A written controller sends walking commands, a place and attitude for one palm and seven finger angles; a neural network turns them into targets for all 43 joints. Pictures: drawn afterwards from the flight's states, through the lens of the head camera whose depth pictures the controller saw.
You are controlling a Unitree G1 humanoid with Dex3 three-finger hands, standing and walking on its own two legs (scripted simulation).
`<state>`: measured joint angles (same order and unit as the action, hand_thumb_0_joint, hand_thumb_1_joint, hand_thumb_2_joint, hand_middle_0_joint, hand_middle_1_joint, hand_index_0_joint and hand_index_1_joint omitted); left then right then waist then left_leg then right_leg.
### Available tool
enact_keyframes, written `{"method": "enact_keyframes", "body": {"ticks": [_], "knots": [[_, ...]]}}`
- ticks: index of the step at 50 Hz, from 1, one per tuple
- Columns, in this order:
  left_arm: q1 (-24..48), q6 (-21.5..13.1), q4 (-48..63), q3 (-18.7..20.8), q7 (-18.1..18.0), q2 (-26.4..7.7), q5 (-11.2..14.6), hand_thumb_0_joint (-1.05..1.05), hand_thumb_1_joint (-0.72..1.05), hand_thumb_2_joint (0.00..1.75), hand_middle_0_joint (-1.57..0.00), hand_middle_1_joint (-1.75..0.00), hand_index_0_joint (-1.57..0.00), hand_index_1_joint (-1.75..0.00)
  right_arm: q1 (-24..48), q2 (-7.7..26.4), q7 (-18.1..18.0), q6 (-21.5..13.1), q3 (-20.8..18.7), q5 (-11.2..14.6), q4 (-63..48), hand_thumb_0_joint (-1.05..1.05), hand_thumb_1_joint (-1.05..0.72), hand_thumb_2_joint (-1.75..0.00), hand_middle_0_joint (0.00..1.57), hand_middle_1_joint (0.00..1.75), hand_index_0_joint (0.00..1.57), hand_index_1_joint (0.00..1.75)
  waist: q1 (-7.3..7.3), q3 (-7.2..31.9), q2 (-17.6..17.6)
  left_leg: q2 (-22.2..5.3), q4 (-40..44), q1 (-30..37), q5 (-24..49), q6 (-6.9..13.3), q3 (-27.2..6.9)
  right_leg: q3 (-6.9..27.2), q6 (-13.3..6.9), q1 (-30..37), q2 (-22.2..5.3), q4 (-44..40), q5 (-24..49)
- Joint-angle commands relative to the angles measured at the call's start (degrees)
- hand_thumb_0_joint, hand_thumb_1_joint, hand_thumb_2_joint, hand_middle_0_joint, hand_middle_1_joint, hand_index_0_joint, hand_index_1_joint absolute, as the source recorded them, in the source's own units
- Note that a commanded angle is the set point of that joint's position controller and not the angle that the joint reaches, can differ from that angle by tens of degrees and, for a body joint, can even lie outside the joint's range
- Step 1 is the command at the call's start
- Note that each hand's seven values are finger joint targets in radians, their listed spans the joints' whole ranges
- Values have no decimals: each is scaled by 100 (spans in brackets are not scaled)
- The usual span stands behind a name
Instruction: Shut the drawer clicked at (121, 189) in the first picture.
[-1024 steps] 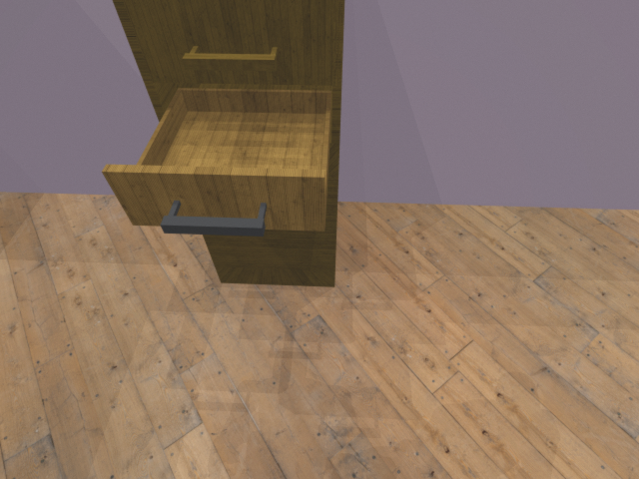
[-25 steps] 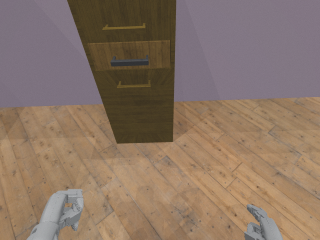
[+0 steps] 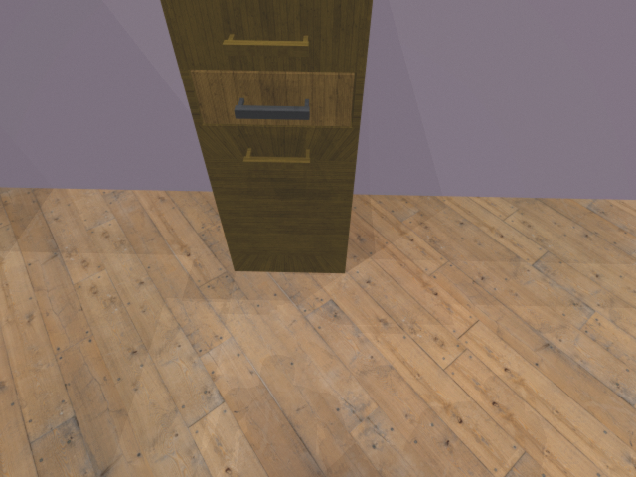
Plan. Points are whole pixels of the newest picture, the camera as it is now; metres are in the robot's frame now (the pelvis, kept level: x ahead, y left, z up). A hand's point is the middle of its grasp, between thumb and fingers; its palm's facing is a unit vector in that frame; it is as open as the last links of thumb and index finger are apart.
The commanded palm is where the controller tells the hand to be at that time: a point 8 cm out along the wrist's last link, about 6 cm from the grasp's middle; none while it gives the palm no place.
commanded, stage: let the arm hang, fingers relaxed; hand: left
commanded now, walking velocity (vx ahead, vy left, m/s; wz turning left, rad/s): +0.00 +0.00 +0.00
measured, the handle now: (273, 107) +0.91 +0.17 -0.03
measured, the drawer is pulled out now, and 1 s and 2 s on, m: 0.00 0.00 0.00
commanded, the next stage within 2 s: look to check the result in 0.44 s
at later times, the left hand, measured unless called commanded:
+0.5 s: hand out of the picture +0.05 +0.17 -0.17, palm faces +0.01 -0.98 -0.20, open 7.4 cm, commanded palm none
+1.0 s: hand out of the picture +0.04 +0.16 -0.17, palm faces +0.02 -0.98 -0.21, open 7.4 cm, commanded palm none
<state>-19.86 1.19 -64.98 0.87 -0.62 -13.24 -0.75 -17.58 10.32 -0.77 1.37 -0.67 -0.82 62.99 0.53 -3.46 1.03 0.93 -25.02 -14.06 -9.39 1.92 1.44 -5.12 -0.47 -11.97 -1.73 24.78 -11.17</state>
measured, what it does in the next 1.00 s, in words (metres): stands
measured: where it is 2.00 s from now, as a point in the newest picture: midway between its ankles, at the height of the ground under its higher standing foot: outside the picture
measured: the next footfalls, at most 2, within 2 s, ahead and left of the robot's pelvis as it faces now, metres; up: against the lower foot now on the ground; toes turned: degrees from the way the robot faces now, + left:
none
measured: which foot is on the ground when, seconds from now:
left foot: down 0.00-1.00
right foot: down 0.00-1.00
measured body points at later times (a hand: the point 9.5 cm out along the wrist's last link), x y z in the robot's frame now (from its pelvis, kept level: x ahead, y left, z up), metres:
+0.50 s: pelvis +0.02 -0.01 +0.00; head +0.03 -0.01 +0.45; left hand +0.05 +0.22 -0.16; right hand +0.02 -0.23 -0.16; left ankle +0.05 +0.10 -0.74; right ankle +0.03 -0.12 -0.74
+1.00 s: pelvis +0.04 -0.02 +0.00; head +0.05 -0.03 +0.45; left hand +0.04 +0.21 -0.15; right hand +0.04 -0.25 -0.16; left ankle +0.05 +0.10 -0.74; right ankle +0.03 -0.12 -0.74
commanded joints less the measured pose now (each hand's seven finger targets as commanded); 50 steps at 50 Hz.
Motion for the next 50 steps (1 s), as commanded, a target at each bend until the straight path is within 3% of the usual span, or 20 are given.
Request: {"method": "enact_keyframes", "body": {"ticks": [1, 13, 17, 20, 21, 25, 31, 43, 50], "knots": [[26, -136, 189, 101, -65, -610, -2, 0, 90, 90, -20, -30, -20, -30, -213, 713, -72, -121, -152, -16, -141, 0, -90, -90, 20, 30, 20, 30, -22, -185, -81, -641, 820, -167, -1070, 126, -832, 619, -298, -332, -431, -668, -1166], [216, -169, 110, 92, -101, -394, 4, 0, 90, 90, -20, -30, -20, -30, -173, 447, -94, -186, -111, -24, 50, 0, -90, -90, 20, 30, 20, 30, -21, -200, 90, -627, 809, -64, -342, 65, -687, 583, -235, -116, -472, -603, -527], [270, -191, 116, 102, -110, -359, 4, 0, 90, 90, -20, -30, -20, -30, -141, 431, -102, -200, -120, -25, 66, 0, -90, -90, 20, 30, 20, 30, -39, -81, -4, -628, 729, 85, -46, 47, -626, 597, -235, -38, -486, -624, -331], [326, -195, 120, 110, -112, -341, 8, 0, 90, 90, -20, -30, -20, -30, -130, 411, -112, -213, -111, -18, 92, 0, -90, -90, 20, 30, 20, 30, -46, -10, 124, -644, 737, 144, 90, 36, -622, 602, -222, 49, -485, -619, -207], [320, -205, 126, 116, -118, -369, 4, 0, 90, 90, -20, -30, -20, -30, -103, 452, -116, -210, -123, -8, 70, 0, -90, -90, 20, 30, 20, 30, -33, -20, -24, -649, 688, 162, 200, 39, -614, 600, -223, 64, -470, -625, -128], [368, -220, 98, 115, -117, -352, 17, 0, 90, 90, -20, -30, -20, -30, -94, 439, -131, -225, -113, -9, 94, 0, -90, -90, 20, 30, 20, 30, -59, 113, -38, -660, 637, 315, 460, 26, -563, 599, -226, 164, -504, -634, 113], [355, -217, 65, 107, -122, -367, 15, 0, 90, 90, -20, -30, -20, -30, -24, 474, -135, -189, -121, 1, 117, 0, -90, -90, 20, 30, 20, 30, -65, -66, -53, -649, 603, 369, 368, 9, -505, 606, -231, 39, -508, -744, -12], [354, -258, 25, 109, -130, -430, 26, 0, 90, 90, -20, -30, -20, -30, 68, 531, -147, -199, -115, -3, 163, 0, -90, -90, 20, 30, 20, 30, -76, 158, -103, -680, 565, 562, 602, -14, -454, 646, -238, 260, -526, -769, 468], [370, -256, 10, 104, -129, -436, 29, 0, 90, 90, -20, -30, -20, -30, 139, 559, -151, -195, -112, -8, 180, 0, -90, -90, 20, 30, 20, 30, -69, 3, -19, -685, 617, 558, 530, -31, -435, 659, -236, 219, -525, -835, 428]]}}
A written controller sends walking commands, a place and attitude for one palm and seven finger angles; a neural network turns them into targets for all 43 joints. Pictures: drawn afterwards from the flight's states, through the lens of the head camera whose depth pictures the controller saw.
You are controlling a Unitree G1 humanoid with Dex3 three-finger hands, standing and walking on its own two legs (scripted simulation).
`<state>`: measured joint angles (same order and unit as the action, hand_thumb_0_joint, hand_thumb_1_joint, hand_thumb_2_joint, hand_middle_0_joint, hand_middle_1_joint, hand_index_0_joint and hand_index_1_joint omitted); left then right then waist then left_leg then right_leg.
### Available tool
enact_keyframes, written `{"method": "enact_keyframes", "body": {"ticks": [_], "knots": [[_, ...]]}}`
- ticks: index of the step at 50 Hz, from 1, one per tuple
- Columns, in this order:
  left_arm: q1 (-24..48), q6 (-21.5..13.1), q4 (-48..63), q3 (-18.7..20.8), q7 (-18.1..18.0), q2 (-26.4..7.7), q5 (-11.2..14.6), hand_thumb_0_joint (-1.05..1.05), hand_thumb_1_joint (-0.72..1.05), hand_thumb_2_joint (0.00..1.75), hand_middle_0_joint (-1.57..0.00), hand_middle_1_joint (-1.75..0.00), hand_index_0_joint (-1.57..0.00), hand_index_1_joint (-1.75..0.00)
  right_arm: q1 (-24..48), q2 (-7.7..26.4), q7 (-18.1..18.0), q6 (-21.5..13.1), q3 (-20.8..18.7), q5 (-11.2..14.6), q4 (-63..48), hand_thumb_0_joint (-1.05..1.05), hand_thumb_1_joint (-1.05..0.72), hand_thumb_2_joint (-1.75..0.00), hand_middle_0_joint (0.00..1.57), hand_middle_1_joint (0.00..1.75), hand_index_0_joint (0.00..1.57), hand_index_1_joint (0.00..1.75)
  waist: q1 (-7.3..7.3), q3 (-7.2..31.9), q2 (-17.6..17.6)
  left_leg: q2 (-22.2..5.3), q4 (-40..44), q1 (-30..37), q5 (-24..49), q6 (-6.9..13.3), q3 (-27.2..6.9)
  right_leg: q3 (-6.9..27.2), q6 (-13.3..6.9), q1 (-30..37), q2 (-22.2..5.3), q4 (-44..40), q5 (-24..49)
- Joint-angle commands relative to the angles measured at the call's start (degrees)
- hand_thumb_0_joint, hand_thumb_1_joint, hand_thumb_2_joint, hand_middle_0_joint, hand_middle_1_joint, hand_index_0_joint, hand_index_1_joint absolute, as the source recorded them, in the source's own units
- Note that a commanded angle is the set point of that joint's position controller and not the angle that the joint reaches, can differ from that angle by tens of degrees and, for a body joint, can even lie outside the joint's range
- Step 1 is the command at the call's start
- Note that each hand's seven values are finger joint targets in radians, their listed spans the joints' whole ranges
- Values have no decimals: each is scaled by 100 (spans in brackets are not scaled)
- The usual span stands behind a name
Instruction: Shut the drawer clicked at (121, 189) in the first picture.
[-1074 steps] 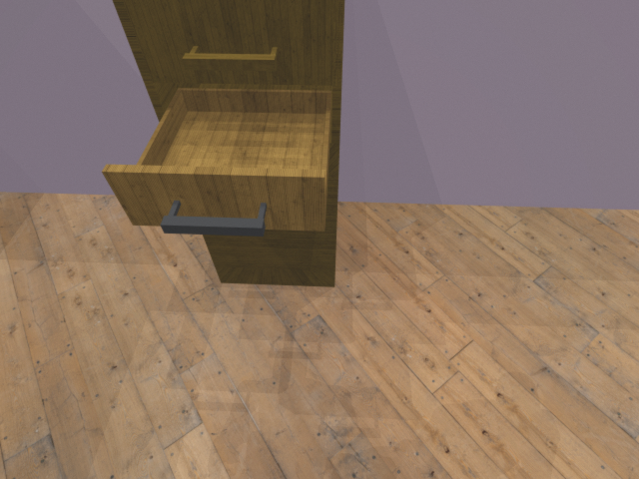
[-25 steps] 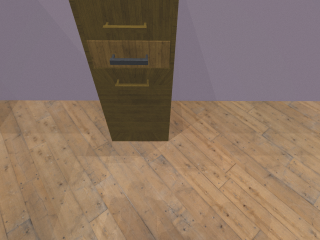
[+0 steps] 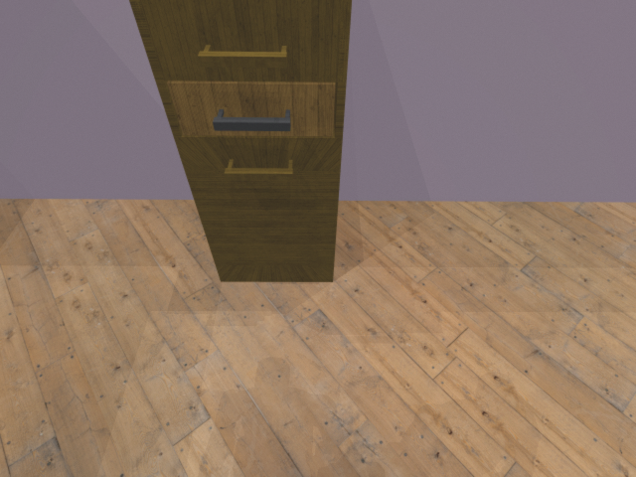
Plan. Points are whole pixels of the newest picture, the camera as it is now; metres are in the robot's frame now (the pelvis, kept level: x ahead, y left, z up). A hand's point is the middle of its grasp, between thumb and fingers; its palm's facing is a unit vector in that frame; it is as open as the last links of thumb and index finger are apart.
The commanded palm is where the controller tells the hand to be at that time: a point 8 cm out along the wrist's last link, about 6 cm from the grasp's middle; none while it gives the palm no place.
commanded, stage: look to check the result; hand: left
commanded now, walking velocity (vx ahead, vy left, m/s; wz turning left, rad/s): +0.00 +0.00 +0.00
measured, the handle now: (253, 118) +0.87 +0.21 -0.04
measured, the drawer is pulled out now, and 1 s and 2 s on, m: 0.00 0.00 0.00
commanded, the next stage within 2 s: stand and wait in 0.04 s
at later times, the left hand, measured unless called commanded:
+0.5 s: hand out of the picture +0.03 +0.19 -0.17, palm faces +0.01 -0.97 -0.23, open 7.4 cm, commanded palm none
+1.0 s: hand out of the picture +0.03 +0.20 -0.17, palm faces +0.00 -0.97 -0.24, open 7.4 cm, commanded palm none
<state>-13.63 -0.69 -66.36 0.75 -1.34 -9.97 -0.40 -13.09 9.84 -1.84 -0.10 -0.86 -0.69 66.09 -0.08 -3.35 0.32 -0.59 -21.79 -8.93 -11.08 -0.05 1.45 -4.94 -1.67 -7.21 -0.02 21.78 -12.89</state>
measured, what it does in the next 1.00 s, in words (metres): stands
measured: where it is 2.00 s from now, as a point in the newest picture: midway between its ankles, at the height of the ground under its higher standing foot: outside the picture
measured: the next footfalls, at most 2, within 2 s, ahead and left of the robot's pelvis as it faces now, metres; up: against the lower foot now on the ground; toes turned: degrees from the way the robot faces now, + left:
none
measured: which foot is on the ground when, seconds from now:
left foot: down 0.00-1.00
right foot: down 0.00-1.00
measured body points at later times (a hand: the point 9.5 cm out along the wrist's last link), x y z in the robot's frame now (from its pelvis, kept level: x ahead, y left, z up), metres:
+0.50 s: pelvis +0.00 +0.00 +0.00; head +0.02 +0.00 +0.45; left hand +0.03 +0.24 -0.15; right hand +0.01 -0.24 -0.16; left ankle +0.01 +0.12 -0.75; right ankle -0.01 -0.10 -0.75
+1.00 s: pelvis +0.01 +0.00 +0.00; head +0.02 +0.00 +0.45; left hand +0.04 +0.25 -0.15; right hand +0.02 -0.25 -0.16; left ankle +0.01 +0.12 -0.75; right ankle -0.01 -0.10 -0.75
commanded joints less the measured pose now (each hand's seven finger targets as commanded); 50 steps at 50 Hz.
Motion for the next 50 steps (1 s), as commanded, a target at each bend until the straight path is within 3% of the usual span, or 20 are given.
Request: {"method": "enact_keyframes", "body": {"ticks": [1, 11, 17, 19, 48, 50], "knots": [[-258, -69, 157, 117, -60, -785, -12, 0, 90, 90, -20, -30, -20, -30, -310, 618, -42, -43, -97, -12, -148, 0, -90, -90, 20, 30, 20, 30, -6, -20, 51, -532, 281, 43, 720, 167, -448, 646, -115, -273, -679, -539, 588], [-187, -87, 205, 141, -57, -844, -14, 0, 90, 90, -20, -30, -20, -30, -283, 681, -44, -59, -103, -13, -158, 0, -90, -90, 20, 30, 20, 30, -4, 47, -5, -552, 314, 91, 817, 153, -416, 652, -102, -159, -691, -549, 851], [-123, -74, 221, 141, -48, -861, -6, 0, 90, 90, -20, -30, -20, -30, -283, 690, -38, -57, -88, -25, -144, 0, -90, -90, 20, 30, 20, 30, -7, -32, 75, -563, 388, 58, 678, 151, -428, 657, -110, -185, -683, -602, 591], [-130, -82, 208, 141, -44, -864, -3, 0, 90, 90, -20, -30, -20, -30, -286, 724, -43, -73, -92, -28, -145, 0, -90, -90, 20, 30, 20, 30, -6, 114, 37, -570, 374, 135, 770, 159, -442, 666, -115, -110, -680, -572, 703], [57, -97, 225, 168, -14, -1099, -13, 0, 90, 90, -20, -30, -20, -30, -50, 983, -26, -90, -111, -22, -183, 0, -90, -90, 20, 30, 20, 30, -13, 27, 20, -599, 494, 200, 664, 159, -476, 727, -108, -194, -688, -673, 550], [83, -108, 246, 178, -12, -1133, -13, 0, 90, 90, -20, -30, -20, -30, -42, 1017, -27, -102, -118, -20, -186, 0, -90, -90, 20, 30, 20, 30, -13, 149, 25, -612, 482, 232, 767, 160, -480, 727, -114, -111, -699, -643, 697]]}}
